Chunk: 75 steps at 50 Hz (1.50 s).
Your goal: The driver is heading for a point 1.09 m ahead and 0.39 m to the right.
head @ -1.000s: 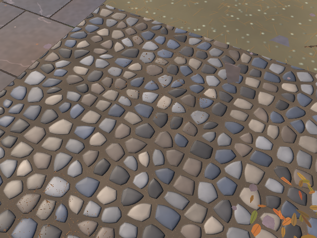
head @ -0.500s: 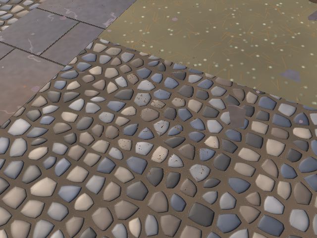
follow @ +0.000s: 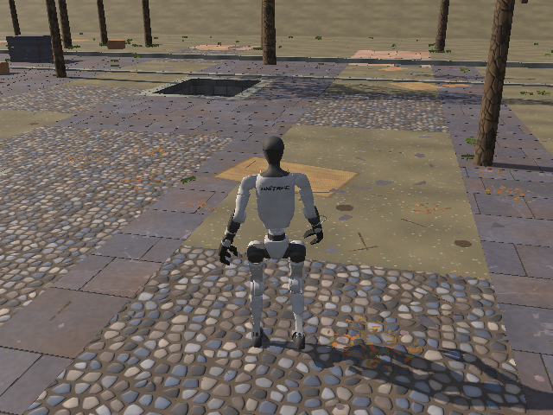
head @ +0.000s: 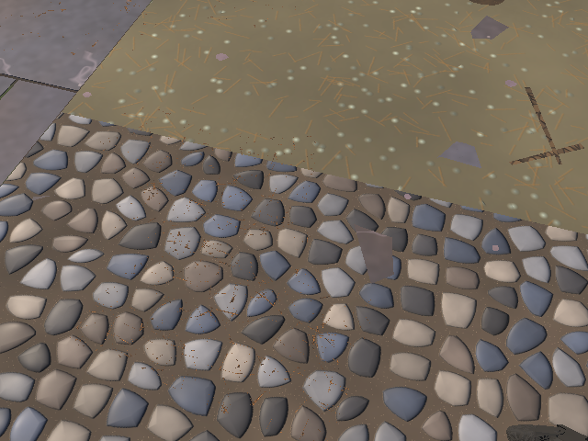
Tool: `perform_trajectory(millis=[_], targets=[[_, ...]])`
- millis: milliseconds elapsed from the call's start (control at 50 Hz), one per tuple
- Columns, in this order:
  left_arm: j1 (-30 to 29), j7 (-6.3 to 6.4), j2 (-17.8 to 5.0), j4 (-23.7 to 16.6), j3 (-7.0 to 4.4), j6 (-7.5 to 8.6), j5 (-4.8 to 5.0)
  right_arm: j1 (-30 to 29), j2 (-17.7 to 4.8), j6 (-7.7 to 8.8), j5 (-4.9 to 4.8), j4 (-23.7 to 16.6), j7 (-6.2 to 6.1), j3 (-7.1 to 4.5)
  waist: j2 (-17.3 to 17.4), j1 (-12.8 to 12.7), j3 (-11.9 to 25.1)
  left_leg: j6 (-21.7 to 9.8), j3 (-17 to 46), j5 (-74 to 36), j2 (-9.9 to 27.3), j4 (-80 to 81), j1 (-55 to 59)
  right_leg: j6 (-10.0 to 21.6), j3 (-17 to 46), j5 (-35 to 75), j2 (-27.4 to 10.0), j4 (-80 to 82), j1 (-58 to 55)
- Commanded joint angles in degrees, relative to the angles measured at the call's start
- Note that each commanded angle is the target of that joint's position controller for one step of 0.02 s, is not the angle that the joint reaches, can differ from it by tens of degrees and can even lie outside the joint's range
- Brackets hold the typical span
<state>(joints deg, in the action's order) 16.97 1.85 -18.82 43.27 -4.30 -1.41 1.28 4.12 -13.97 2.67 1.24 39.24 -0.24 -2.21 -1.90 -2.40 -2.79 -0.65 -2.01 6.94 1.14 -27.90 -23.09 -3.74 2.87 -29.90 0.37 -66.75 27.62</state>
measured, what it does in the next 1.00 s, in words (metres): steps on the spot, turning right: right foot, then left foot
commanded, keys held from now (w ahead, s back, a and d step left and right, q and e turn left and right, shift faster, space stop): e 0.72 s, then no key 0.28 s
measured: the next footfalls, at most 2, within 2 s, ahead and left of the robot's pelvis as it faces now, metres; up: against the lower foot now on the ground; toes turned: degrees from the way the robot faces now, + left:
right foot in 0.28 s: +0.09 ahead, -0.14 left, +0.00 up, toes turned -13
left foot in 0.74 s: +0.16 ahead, +0.07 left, +0.00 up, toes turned -32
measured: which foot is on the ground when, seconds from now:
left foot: down 0.00-0.28, up 0.30-0.72, down 0.74-1.00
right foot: up 0.00-0.26, down 0.28-0.74, up 0.76-1.00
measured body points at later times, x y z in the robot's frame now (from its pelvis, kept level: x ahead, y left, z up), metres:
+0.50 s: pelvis +0.05 -0.04 +0.01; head +0.08 -0.08 +0.46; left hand +0.28 +0.19 -0.06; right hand +0.12 -0.36 -0.11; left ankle +0.10 +0.11 -0.66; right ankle +0.05 -0.13 -0.73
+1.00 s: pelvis +0.06 -0.01 +0.01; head +0.10 -0.01 +0.46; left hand +0.34 +0.16 -0.10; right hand +0.03 -0.31 -0.09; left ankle +0.13 +0.09 -0.73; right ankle -0.03 -0.13 -0.69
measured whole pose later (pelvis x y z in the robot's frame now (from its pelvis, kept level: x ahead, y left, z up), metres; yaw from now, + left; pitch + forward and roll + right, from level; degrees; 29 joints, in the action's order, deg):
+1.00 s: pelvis +0.06 -0.01 +0.01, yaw -31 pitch +1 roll -1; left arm 11.2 1.5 -18.6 36.8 -4.6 -3.4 0.5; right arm 8.6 -14.8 -0.6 0.2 45.0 -0.7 -3.0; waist -1.7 1.1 -3.2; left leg -0.3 1.1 13.4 1.0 -26.1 -13.2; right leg -5.2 5.6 -25.8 1.3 -47.9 20.9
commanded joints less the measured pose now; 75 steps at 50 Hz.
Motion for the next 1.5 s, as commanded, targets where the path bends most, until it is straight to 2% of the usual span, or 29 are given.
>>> perform_trajectory(millis=[20, 180, 260, 280, 300, 320, 360, 380, 520, 660, 720, 740, 760, 780, 800, 860, 960, 1040, 1080, 1100, 1120, 1160, 1240, 1300, 1360, 1420, 1460, 1480, 1500], targets=[[4.2, 0.57, -3.2, -4.2, -1.44, -1.64, -0.15, -0.2, -8.5, -0.07, 0.63, -1.8, -0.47, -2.65, 11.3, 0.3, 7.1, -12.1, 9.3, -14.2, 14.3, 12.2, 8.7, -1.4, -0.9, 4.6, -3.7, 1.1, 3.3], [-3.3, -1.83, -3.5, -8.9, -1.36, -2.3, -0.63, -1.1, -12.1, -1.35, -1.21, 0.6, -0.87, -4.12, 9.5, 1.9, 8.3, -11.9, 2.0, -10.3, 17.6, 12.3, 11.2, 1.8, -3.7, 13.1, -4.6, 20.9, -4.9], [-2.0, -2.53, -4.6, -9.0, -2.35, -2.52, -0.98, 0.1, -12.1, -2.19, -2.9, 2.7, -0.54, -4.33, 7.6, 0.5, 7.4, -6.2, -1.5, -3.0, 15.9, 4.0, 11.1, 5.9, -6.4, 19.4, -1.5, 36.3, -13.8], [-0.1, -1.92, -7.3, -8.7, -3.33, -2.36, -1.18, 3.4, -9.9, -2.46, -2.3, 4.2, -0.32, -3.85, 1.7, 0.6, 7.2, -2.0, -4.9, 3.3, 12.4, -3.8, 6.6, 8.3, -1.5, 28.8, -3.3, 42.1, -19.6], [0.7, -0.69, -14.6, -10.1, -4.88, -2.15, -1.18, 4.4, -6.7, -2.53, 0.69, 2.4, 0.04, -2.75, -16.9, 2.8, 7.0, 4.5, -10.5, 25.6, 3.6, -22.7, -8.9, 15.7, 19.1, 49.0, -18.0, 44.5, -27.8], [0.6, -1.14, -14.7, -11.5, -4.38, -0.93, -2.9, -1.0, -8.3, -2.45, 0.49, 0.5, -0.57, -3.16, -14.5, -0.9, 8.9, 5.4, -0.2, 32.7, -1.2, -34.7, -15.5, 24.5, 27.1, 47.8, -22.6, 46.7, -24.7], [-3.0, -1.43, -11.2, -11.1, -3.5, 1.02, -2.3, -1.9, -10.0, -2.77, -1.48, 1.0, -1.28, -3.97, -6.1, 0.6, 7.8, 3.6, 4.8, 23.8, 0.9, -38.6, -16.7, 20.0, 19.0, 39.8, -17.0, 47.3, -22.6], [-5.5, -1.14, -9.3, -11.5, -2.9, 1.05, -1.31, -0.9, -10.2, -2.94, -1.06, 2.1, -1.8, -4.21, -4.1, 1.7, 7.8, 3.6, 5.5, 20.3, 1.5, -37.2, -16.5, 17.5, 17.0, 37.7, -15.1, 46.9, -22.2], [-6.4, 0.4, -8.9, -12.7, -2.53, 0.15, -0.97, -1.1, -7.9, -2.58, -1.26, 2.0, -1.39, -3.52, -5.5, 1.9, 9.3, 5.6, 6.4, 12.3, -1.4, -23.6, -9.4, 16.8, 16.4, 36.5, -11.3, 45.8, -21.2], [-7.7, -0.46, -9.5, -13.4, -2.92, -0.8, -0.75, -0.5, -9.0, -1.64, -1.88, 1.6, 0.05, -3.67, -7.5, 1.3, 8.2, 4.5, 7.3, 14.2, -3.5, -9.9, -0.4, 16.8, 24.9, 32.2, -10.0, 44.4, -17.9], [-10.1, -0.31, -8.8, -13.9, -2.72, -1.29, 0.3, 4.0, -9.3, -0.93, -1.71, 2.6, 0.64, -4.13, -6.8, 4.2, 8.6, 2.4, 6.1, 3.9, -3.1, 5.6, 8.9, 13.4, 25.4, 31.0, -6.7, 40.9, -15.7], [-8.6, -0.13, -6.9, -13.8, -2.17, -1.27, 0.05, 5.9, -11.8, -0.95, -1.01, 2.9, 0.47, -4.77, -3.1, 3.9, 9.9, 0.1, 10.1, -1.3, 3.3, 8.2, 15.3, 10.4, 22.3, 22.9, -4.1, 36.7, -11.4], [-4.8, -0.26, -3.9, -14.0, -1.4, -1.0, -0.62, 3.8, -16.7, -1.51, -0.08, 2.2, 0.06, -5.53, 11.8, -0.2, 9.0, -6.5, 22.6, -11.0, 14.7, 9.5, 19.3, 6.4, 11.5, 4.6, 4.7, 25.9, -2.1], [-6.2, -0.04, -7.7, -14.3, -2.5, -0.42, -1.08, 4.1, -15.1, -1.45, 1.19, 1.9, 0.14, -5.18, 17.0, 1.9, 7.1, -15.3, 31.7, -15.5, 21.5, 11.3, 15.7, 3.4, 7.0, -7.9, 7.1, 13.2, 3.5], [-5.0, -0.03, -10.7, -13.1, -3.6, -0.24, -1.18, 1.8, -12.6, -1.22, 0.74, 0.8, -0.07, -4.31, 12.1, 1.4, 6.3, -16.1, 28.8, -14.9, 20.8, 10.7, 14.4, 2.0, 8.4, -5.6, 4.8, 4.4, 3.7], [-3.9, 0.2, -7.3, -10.4, -3.11, -1.32, -1.0, -1.0, -9.4, -1.41, -1.41, 0.6, -0.57, -3.09, 9.2, 1.0, 4.2, -11.6, 18.4, -13.8, 13.5, 8.5, 15.3, -0.7, 8.2, 2.0, 4.5, -0.9, 5.1], [-7.9, -0.3, -1.7, -11.4, -0.49, -1.04, -0.97, 1.0, -9.7, -2.56, -1.01, 1.8, -0.77, -2.73, 12.6, 3.3, 6.3, -11.2, 11.8, -16.4, 10.3, 7.4, 17.4, -1.9, 1.5, 3.6, 0.8, 19.6, -4.3], [-5.1, -0.62, -2.6, -9.1, -0.65, -0.81, -0.62, 2.7, -11.5, -3.23, -2.08, 3.1, -0.35, -2.76, 12.6, 2.8, 6.0, -10.4, 12.5, -16.5, 10.6, 5.2, 15.2, -0.2, -2.9, 15.3, 1.1, 41.7, -15.6], [-4.3, -0.28, -5.2, -9.0, -0.82, -0.77, -1.49, 6.3, -9.3, -2.15, -1.73, 4.5, 0.04, -1.72, 7.6, 3.2, 7.0, -4.5, 11.2, -9.3, 8.7, 4.0, 9.3, 3.2, 3.0, 29.7, -3.1, 48.4, -26.5], [-3.9, 0.29, -9.5, -9.4, -1.53, -1.03, -1.98, 7.8, -7.5, -1.11, 0.34, 4.1, 0.71, -0.98, -3.1, 5.5, 9.4, -0.7, 6.4, 0.3, 4.1, -0.7, 5.6, 6.4, 9.9, 44.0, -10.5, 44.0, -30.5], [-6.8, -0.44, -5.9, -8.7, -0.52, -0.74, -2.61, 6.6, -5.7, -0.85, 0.12, 4.4, 0.53, -0.49, -8.3, 5.8, 9.2, 2.1, 3.9, 7.8, 2.4, 2.8, 10.2, 10.2, 10.2, 34.6, -11.3, 44.0, -21.4], [-7.5, -1.33, -2.4, -8.5, 0.31, 0.28, -3.07, 2.2, -8.3, -1.19, 0.05, 5.1, 0.14, -0.93, -3.8, 3.2, 5.9, 3.9, 3.0, 3.1, 1.6, 2.0, 12.0, 8.0, 7.7, 22.4, -6.5, 45.4, -18.2], [-1.5, -0.68, -7.4, -6.4, -0.79, 0.71, -1.81, 1.8, -7.9, -1.57, -1.69, 5.3, -0.46, -1.01, -9.6, 0.3, -1.4, 2.4, -1.9, 16.8, -2.6, -8.8, 0.8, 12.0, 17.0, -11.7, -10.5, 53.8, -15.8], [1.9, -0.13, -7.3, -5.3, -0.85, 2.13, -1.36, -0.6, -8.9, 0.47, -3.06, 3.7, 0.47, -1.78, -11.4, -1.1, -5.4, -1.2, 3.3, 23.9, 1.6, -21.1, -11.1, 17.0, 27.1, -10.7, -17.6, 57.8, -19.0], [-1.1, -0.28, -6.5, -5.9, -0.75, 2.87, -0.17, 0.7, -7.7, 2.05, -3.05, 4.6, 2.03, -1.43, -6.6, 0.5, -3.1, -3.1, 2.4, 20.5, 2.6, -14.3, -8.3, 15.5, 20.7, -1.0, -15.3, 56.8, -21.2], [-4.5, -0.99, -6.8, -6.3, -0.93, 2.55, 0.23, 8.4, -7.3, 2.42, -2.47, 8.5, 2.87, -1.49, -4.8, 5.0, 1.2, -1.9, -2.5, 4.4, -1.5, -2.6, 12.8, 13.4, 11.6, 5.9, -10.4, 52.8, -11.3], [-4.0, -1.36, -2.9, -6.0, 0.24, 2.73, -0.56, 17.5, -8.7, 2.06, -2.61, 11.7, 2.35, -2.27, -1.0, 8.6, 2.9, -1.9, 0.4, 6.1, -0.7, 0.1, 25.6, 10.5, 7.4, 5.2, -6.6, 43.0, -3.1], [-5.0, -1.57, 1.7, -7.3, 1.66, 3.18, -1.52, 23.5, -13.2, 2.2, -2.23, 12.1, 1.63, -3.0, 11.5, 10.2, 4.5, -5.8, 18.1, 14.2, 11.7, 8.8, 30.6, 5.9, 0.6, 2.8, -0.7, 22.6, 3.9], [-4.4, -0.97, -0.3, -10.2, 0.85, 4.22, 0.08, 24.4, -18.9, 2.64, -1.35, 11.6, 2.24, -4.03, 19.9, 9.1, 4.3, -14.9, 42.9, 31.0, 21.6, 18.6, 30.9, 4.4, 0.9, -4.9, 3.6, 8.5, 15.0]])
